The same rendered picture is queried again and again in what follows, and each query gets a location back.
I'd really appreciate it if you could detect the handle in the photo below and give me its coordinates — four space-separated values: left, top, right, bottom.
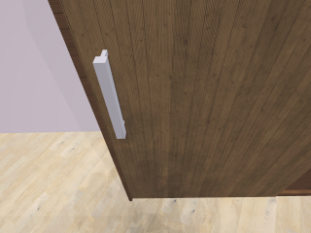
92 50 126 139

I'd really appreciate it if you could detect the wardrobe door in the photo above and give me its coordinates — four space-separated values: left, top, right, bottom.
59 0 311 199
285 169 311 190

